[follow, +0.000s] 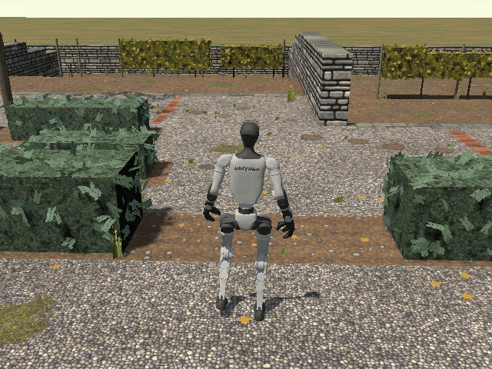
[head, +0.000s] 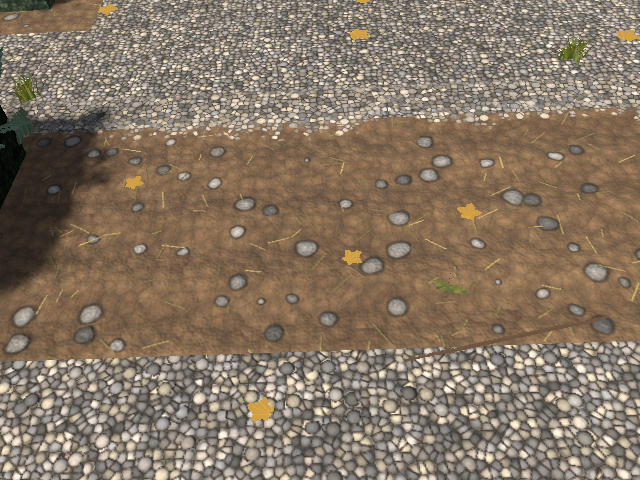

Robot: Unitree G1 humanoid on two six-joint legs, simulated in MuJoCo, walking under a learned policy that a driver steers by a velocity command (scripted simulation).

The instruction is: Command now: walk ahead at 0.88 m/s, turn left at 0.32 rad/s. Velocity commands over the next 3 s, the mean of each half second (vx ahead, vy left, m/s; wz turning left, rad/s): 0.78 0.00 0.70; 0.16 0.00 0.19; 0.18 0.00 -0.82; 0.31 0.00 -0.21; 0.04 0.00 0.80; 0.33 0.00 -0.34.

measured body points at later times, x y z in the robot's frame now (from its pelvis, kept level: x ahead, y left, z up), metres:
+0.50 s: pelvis +0.33 +0.05 -0.18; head +0.37 +0.05 +0.27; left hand +0.23 +0.30 -0.31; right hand +0.49 -0.20 -0.32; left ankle +0.36 +0.08 -0.91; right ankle +0.17 -0.13 -0.63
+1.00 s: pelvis +0.50 +0.05 -0.19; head +0.53 +0.08 +0.26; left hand +0.43 +0.33 -0.32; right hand +0.76 -0.10 -0.30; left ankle +0.46 +0.15 -0.91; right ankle +0.66 +0.01 -0.92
